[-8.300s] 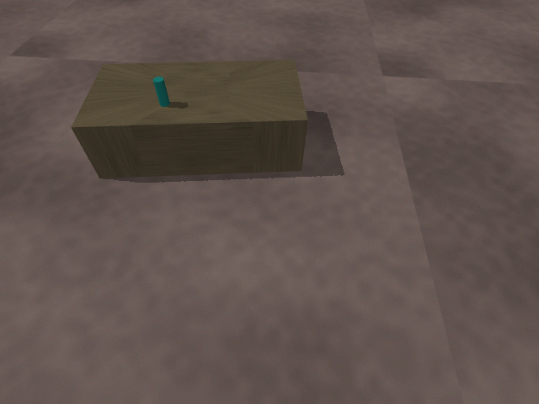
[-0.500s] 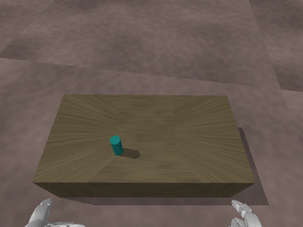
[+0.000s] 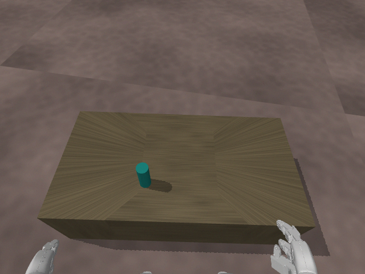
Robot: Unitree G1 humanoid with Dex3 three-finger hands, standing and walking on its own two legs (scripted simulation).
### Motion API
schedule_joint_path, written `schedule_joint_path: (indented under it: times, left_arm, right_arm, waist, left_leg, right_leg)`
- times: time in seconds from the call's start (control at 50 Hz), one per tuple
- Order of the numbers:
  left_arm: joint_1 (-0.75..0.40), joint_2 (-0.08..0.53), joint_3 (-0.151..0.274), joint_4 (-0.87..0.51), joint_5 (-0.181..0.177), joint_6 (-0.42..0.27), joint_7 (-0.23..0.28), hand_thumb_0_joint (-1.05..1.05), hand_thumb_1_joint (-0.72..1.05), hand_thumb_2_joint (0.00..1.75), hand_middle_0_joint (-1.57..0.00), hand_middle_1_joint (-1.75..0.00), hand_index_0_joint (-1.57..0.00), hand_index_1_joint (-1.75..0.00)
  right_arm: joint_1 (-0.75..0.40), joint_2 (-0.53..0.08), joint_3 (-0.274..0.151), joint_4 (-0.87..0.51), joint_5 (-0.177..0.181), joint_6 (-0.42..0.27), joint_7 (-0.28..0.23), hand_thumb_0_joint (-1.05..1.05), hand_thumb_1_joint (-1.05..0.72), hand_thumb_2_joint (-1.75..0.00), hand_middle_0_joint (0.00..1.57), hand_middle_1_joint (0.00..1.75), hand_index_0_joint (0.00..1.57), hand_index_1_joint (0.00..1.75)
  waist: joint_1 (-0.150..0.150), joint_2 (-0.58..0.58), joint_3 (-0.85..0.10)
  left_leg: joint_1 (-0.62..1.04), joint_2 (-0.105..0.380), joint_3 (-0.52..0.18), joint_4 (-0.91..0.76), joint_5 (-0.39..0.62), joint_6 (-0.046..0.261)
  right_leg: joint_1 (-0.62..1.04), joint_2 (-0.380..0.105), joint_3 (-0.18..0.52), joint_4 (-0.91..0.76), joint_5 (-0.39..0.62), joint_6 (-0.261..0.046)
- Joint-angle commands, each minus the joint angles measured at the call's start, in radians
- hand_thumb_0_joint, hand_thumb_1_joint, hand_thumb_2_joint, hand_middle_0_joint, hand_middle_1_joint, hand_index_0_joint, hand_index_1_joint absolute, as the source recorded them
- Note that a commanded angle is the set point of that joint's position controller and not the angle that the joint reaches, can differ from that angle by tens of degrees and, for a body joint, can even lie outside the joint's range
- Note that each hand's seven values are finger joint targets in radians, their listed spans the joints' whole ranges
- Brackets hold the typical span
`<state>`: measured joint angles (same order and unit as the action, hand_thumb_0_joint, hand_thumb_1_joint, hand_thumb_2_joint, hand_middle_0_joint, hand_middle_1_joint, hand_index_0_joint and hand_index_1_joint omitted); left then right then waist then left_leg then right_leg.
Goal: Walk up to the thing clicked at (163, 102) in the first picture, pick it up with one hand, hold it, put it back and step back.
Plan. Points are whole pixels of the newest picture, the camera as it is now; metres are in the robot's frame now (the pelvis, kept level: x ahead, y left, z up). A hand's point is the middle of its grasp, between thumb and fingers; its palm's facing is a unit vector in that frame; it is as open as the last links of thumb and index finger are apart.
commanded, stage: go down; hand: left
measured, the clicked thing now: (143, 175) +0.50 +0.14 -0.34
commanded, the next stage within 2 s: none
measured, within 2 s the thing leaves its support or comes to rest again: neither
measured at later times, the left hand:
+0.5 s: hand out of the picture +0.13 +0.25 -0.10, palm faces +0.05 -0.94 -0.34, open 17.4 cm
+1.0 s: hand (59, 205) +0.29 +0.30 -0.07, palm faces +0.11 -0.98 -0.19, open 17.6 cm
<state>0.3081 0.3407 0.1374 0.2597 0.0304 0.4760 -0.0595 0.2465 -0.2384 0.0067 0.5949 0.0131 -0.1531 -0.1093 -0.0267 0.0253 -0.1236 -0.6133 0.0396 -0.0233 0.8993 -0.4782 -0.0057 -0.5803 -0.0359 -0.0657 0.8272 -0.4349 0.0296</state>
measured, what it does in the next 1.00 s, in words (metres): stands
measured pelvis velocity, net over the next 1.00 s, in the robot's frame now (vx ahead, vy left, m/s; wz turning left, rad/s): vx -0.02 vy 0.00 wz -0.01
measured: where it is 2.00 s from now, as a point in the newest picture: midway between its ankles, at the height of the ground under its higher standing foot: outside the picture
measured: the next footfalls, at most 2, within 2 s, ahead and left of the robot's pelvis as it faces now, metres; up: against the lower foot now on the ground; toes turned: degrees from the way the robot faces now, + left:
none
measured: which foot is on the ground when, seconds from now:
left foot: down 0.00-1.00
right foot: down 0.00-1.00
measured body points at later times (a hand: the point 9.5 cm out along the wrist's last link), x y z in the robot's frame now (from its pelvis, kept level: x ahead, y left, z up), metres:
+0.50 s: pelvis -0.02 +0.00 -0.02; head +0.02 +0.01 +0.43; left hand +0.12 +0.30 -0.07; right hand +0.14 -0.25 -0.09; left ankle -0.02 +0.12 -0.70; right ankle -0.02 -0.14 -0.70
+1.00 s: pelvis -0.02 +0.00 -0.02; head +0.05 +0.03 +0.42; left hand +0.28 +0.35 -0.05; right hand +0.08 -0.27 -0.10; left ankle -0.02 +0.12 -0.70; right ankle -0.02 -0.14 -0.70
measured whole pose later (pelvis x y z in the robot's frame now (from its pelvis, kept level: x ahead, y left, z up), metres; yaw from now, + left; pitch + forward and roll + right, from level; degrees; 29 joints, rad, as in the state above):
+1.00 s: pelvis -0.02 +0.00 -0.02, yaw -1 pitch +15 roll -3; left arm -0.21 0.54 0.37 0.69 -0.05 0.19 -0.28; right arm 0.30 -0.26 0.02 0.68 0.00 -0.28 -0.15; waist -0.07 0.00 -0.11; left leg -0.80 0.05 -0.03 1.04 -0.50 -0.01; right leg -0.76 -0.03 -0.07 0.96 -0.45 0.02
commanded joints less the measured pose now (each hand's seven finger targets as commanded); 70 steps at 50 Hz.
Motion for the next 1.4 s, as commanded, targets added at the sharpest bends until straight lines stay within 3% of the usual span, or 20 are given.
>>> schedule_joint_path:
  times: [0.0, 0.22, 0.42, 0.54, 0.66, 0.72, 0.74, 0.78, 0.82, 0.88, 0.94, 0.96, 1.02, 1.08, 1.1, 1.2, 1.24, 1.26, 1.34, 1.38]
  left_arm:
    - [0.000, 0.188, 0.094, -0.206, 0.000, -0.003, 0.019, 0.00, -0.51, 0.05, -0.07, -0.03, -0.07, -0.04]
    - [0.045, 0.207, 0.115, -0.311, -0.017, 0.039, 0.019, 0.00, -0.58, 0.04, -0.08, -0.03, -0.07, -0.04]
    - [0.084, 0.198, 0.114, -0.337, -0.022, 0.046, 0.024, 0.00, -0.54, 0.05, -0.07, -0.03, -0.06, -0.03]
    - [-0.082, 0.246, 0.141, -0.324, -0.028, 0.022, 0.025, 0.00, -0.58, 0.04, -0.07, -0.02, -0.06, -0.02]
    - [-0.295, 0.331, 0.205, -0.198, -0.056, -0.061, -0.008, 0.00, -0.58, 0.05, -0.08, -0.02, -0.05, -0.04]
    - [-0.430, 0.354, 0.214, -0.108, -0.068, -0.111, -0.054, 0.00, -0.61, 0.05, -0.08, -0.01, -0.05, -0.04]
    - [-0.439, 0.380, 0.245, -0.057, -0.072, -0.130, -0.069, 0.00, -0.58, 0.05, -0.08, -0.01, -0.05, -0.04]
    - [-0.482, 0.394, 0.261, 0.044, -0.076, -0.167, -0.101, 0.00, -0.58, 0.05, -0.07, -0.02, -0.05, -0.04]
    - [-0.543, 0.385, 0.263, 0.130, -0.085, -0.205, -0.142, 0.00, -0.60, 0.05, -0.07, -0.02, -0.05, -0.04]
    - [-0.605, 0.448, 0.312, 0.238, -0.084, -0.286, -0.194, 0.00, -0.61, 0.03, -0.08, -0.02, -0.06, -0.04]
    - [-0.679, 0.445, 0.315, 0.345, -0.085, -0.371, -0.246, 0.00, -0.61, 0.02, -0.08, -0.02, -0.07, -0.04]
    - [-0.720, 0.496, 0.352, 0.347, -0.083, -0.407, -0.256, 0.00, -0.61, 0.01, -0.08, -0.02, -0.07, -0.04]
    - [-0.770, 0.511, 0.363, 0.417, -0.088, -0.487, -0.289, 0.00, -0.61, 0.03, -0.08, -0.02, -0.06, -0.04]
    - [-0.884, 0.591, 0.411, 0.415, -0.092, -0.562, -0.309, 0.00, -0.61, 0.03, -0.08, -0.02, -0.06, -0.03]
    - [-0.874, 0.587, 0.414, 0.506, -0.087, -0.576, -0.317, 0.00, -0.61, 0.03, -0.07, -0.01, -0.05, -0.03]
    - [-1.020, 0.657, 0.454, 0.558, -0.090, -0.664, -0.349, 0.00, -0.59, 0.04, -0.07, -0.01, -0.04, -0.03]
    - [-1.049, 0.629, 0.435, 0.622, -0.093, -0.683, -0.361, 0.00, -0.58, 0.06, -0.07, -0.01, -0.04, -0.03]
    - [-1.061, 0.669, 0.460, 0.633, -0.093, -0.695, -0.363, 0.00, -0.57, 0.06, -0.07, -0.01, -0.04, -0.03]
    - [-1.122, 0.712, 0.469, 0.692, -0.092, -0.727, -0.382, 0.00, -0.55, 0.06, -0.06, -0.02, -0.04, -0.03]
    - [-1.139, 0.735, 0.477, 0.715, -0.092, -0.735, -0.392, 0.00, -0.53, 0.06, -0.07, -0.01, -0.04, -0.03]
  right_arm:
    - [-0.036, -0.147, -0.059, -0.157, 0.006, -0.067, -0.027, 0.00, -0.84, -0.88, 0.20, 0.30, 0.20, 0.30]
    - [-0.031, -0.137, -0.050, -0.183, 0.010, -0.101, -0.061, 0.00, -0.85, -0.88, 0.20, 0.30, 0.20, 0.30]
    - [-0.018, -0.134, -0.048, -0.173, 0.008, -0.130, -0.080, 0.00, -0.85, -0.88, 0.20, 0.30, 0.20, 0.30]
    - [-0.011, -0.142, -0.041, -0.145, 0.008, -0.153, -0.093, 0.00, -0.86, -0.89, 0.20, 0.30, 0.20, 0.30]
    - [-0.002, -0.154, -0.032, -0.099, 0.009, -0.180, -0.106, 0.00, -0.87, -0.89, 0.20, 0.30, 0.20, 0.30]
    - [0.005, -0.163, -0.032, -0.059, 0.007, -0.188, -0.105, 0.00, -0.88, -0.89, 0.20, 0.30, 0.20, 0.30]
    - [0.008, -0.169, -0.035, -0.048, 0.006, -0.189, -0.102, 0.00, -0.89, -0.90, 0.20, 0.30, 0.20, 0.30]
    - [0.020, -0.175, -0.040, -0.036, 0.005, -0.189, -0.094, 0.00, -0.89, -0.90, 0.20, 0.30, 0.20, 0.30]
    - [0.043, -0.175, -0.043, -0.018, 0.002, -0.188, -0.083, 0.00, -0.89, -0.90, 0.20, 0.30, 0.20, 0.30]
    - [0.076, -0.186, -0.053, -0.009, -0.003, -0.182, -0.064, 0.00, -0.90, -0.90, 0.20, 0.30, 0.20, 0.30]
    - [0.107, -0.187, -0.056, 0.001, -0.013, -0.173, -0.044, 0.00, -0.90, -0.90, 0.20, 0.30, 0.20, 0.30]
    - [0.122, -0.194, -0.059, 0.005, -0.015, -0.167, -0.039, 0.00, -0.90, -0.90, 0.20, 0.30, 0.20, 0.30]
    - [0.140, -0.205, -0.067, 0.005, -0.021, -0.146, -0.023, 0.00, -0.89, -0.90, 0.20, 0.30, 0.20, 0.30]
    - [0.159, -0.216, -0.069, 0.009, -0.025, -0.124, -0.013, 0.00, -0.89, -0.90, 0.20, 0.30, 0.20, 0.30]
    - [0.169, -0.218, -0.067, 0.014, -0.028, -0.115, -0.011, 0.00, -0.89, -0.90, 0.20, 0.30, 0.20, 0.30]
    - [0.194, -0.243, -0.069, 0.025, -0.036, -0.082, -0.003, 0.00, -0.89, -0.90, 0.20, 0.30, 0.20, 0.30]
    - [0.194, -0.240, -0.065, 0.029, -0.041, -0.076, -0.002, 0.00, -0.88, -0.90, 0.20, 0.30, 0.20, 0.30]
    - [0.188, -0.245, -0.062, 0.026, -0.039, -0.072, -0.001, 0.00, -0.88, -0.89, 0.20, 0.30, 0.20, 0.30]
    - [0.196, -0.249, -0.051, 0.023, -0.043, -0.058, 0.003, 0.00, -0.87, -0.89, 0.20, 0.30, 0.20, 0.30]
    - [0.206, -0.250, -0.045, 0.024, -0.045, -0.050, 0.005, 0.00, -0.87, -0.89, 0.20, 0.30, 0.20, 0.30]
  waist:
    - [0.000, 0.052, -0.156]
    - [-0.002, 0.052, -0.133]
    - [-0.007, 0.070, -0.143]
    - [-0.034, 0.083, -0.129]
    - [-0.039, 0.057, -0.143]
    - [-0.047, 0.097, -0.148]
    - [-0.037, 0.100, -0.150]
    - [-0.031, 0.092, -0.169]
    - [-0.037, 0.114, -0.182]
    - [-0.024, 0.073, -0.226]
    - [-0.029, 0.084, -0.258]
    - [-0.020, 0.102, -0.277]
    - [-0.014, 0.100, -0.282]
    - [-0.008, 0.149, -0.343]
    - [-0.021, 0.113, -0.330]
    - [-0.036, 0.128, -0.355]
    - [-0.054, 0.114, -0.331]
    - [-0.046, 0.116, -0.313]
    - [-0.053, 0.113, -0.327]
    - [-0.057, 0.109, -0.356]
  left_leg:
    - [0.091, -0.027, -0.005, -0.080, 0.413, 0.000]
    - [0.000, -0.037, -0.011, -0.050, 0.236, 0.011]
    - [0.003, -0.031, -0.019, -0.042, 0.231, 0.005]
    - [-0.005, -0.027, -0.032, -0.050, 0.157, 0.009]
    - [-0.015, -0.034, -0.024, -0.036, 0.162, 0.015]
    - [0.004, -0.032, -0.024, -0.049, 0.175, 0.011]
    - [0.003, -0.030, -0.030, -0.054, 0.192, 0.009]
    - [0.005, -0.027, -0.030, -0.052, 0.227, 0.007]
    - [0.019, -0.021, -0.032, -0.047, 0.276, 0.002]
    - [0.004, -0.023, -0.021, -0.015, 0.340, 0.011]
    - [0.016, -0.017, -0.012, 0.009, 0.404, 0.010]
    - [0.015, -0.013, -0.015, 0.016, 0.429, 0.006]
    - [0.013, -0.008, -0.014, 0.022, 0.429, 0.004]
    - [0.041, -0.004, -0.016, 0.030, 0.451, -0.001]
    - [0.023, -0.005, -0.015, 0.044, 0.461, 0.005]
    - [0.030, 0.002, -0.021, 0.054, 0.410, 0.004]
    - [0.003, 0.002, -0.017, 0.055, 0.351, 0.006]
    - [-0.026, 0.000, -0.022, 0.046, 0.297, 0.005]
    - [-0.084, -0.004, -0.012, 0.056, 0.220, 0.010]
    - [-0.089, -0.007, 0.001, 0.077, 0.243, 0.016]
  right_leg:
    - [0.054, 0.040, -0.014, -0.041, 0.304, -0.034]
    - [-0.005, 0.039, -0.011, -0.029, 0.172, -0.031]
    - [-0.033, 0.044, -0.017, -0.005, 0.159, -0.034]
    - [-0.053, 0.042, -0.007, -0.011, 0.112, -0.032]
    - [-0.035, 0.035, 0.006, -0.019, 0.131, -0.029]
    - [-0.040, 0.037, 0.009, -0.013, 0.144, -0.033]
    - [-0.038, 0.038, 0.005, -0.007, 0.148, -0.037]
    - [-0.034, 0.041, 0.002, 0.000, 0.167, -0.042]
    - [-0.051, 0.043, 0.000, 0.016, 0.194, -0.045]
    - [-0.027, 0.040, 0.007, 0.027, 0.257, -0.045]
    - [-0.049, 0.038, 0.011, 0.054, 0.304, -0.048]
    - [-0.065, 0.039, 0.009, 0.068, 0.307, -0.050]
    - [-0.092, 0.041, 0.009, 0.080, 0.294, -0.055]
    - [-0.101, 0.039, 0.013, 0.097, 0.299, -0.058]
    - [-0.114, 0.038, 0.016, 0.096, 0.311, -0.055]
    - [-0.180, 0.039, 0.020, 0.106, 0.258, -0.059]
    - [-0.194, 0.041, 0.020, 0.104, 0.232, -0.058]
    - [-0.205, 0.041, 0.022, 0.104, 0.191, -0.058]
    - [-0.199, 0.040, 0.028, 0.106, 0.155, -0.057]
    - [-0.186, 0.035, 0.036, 0.101, 0.181, -0.054]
